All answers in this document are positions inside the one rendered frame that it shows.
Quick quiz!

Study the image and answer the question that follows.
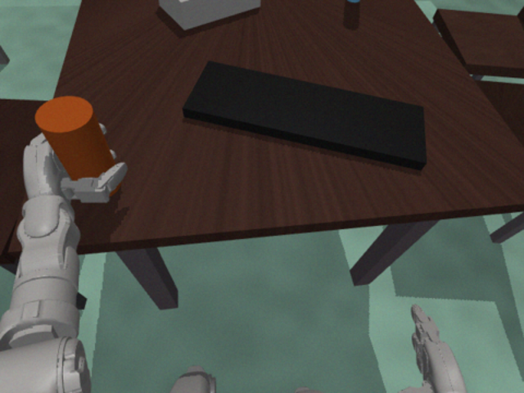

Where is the left robot arm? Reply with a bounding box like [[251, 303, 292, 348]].
[[0, 195, 92, 393]]

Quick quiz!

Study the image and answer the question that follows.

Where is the right robot hand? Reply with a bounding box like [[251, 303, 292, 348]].
[[398, 304, 467, 393]]

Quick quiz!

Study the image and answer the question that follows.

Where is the table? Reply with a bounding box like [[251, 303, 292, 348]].
[[8, 0, 524, 310]]

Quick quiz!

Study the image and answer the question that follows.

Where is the left robot hand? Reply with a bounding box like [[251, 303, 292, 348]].
[[23, 123, 128, 203]]

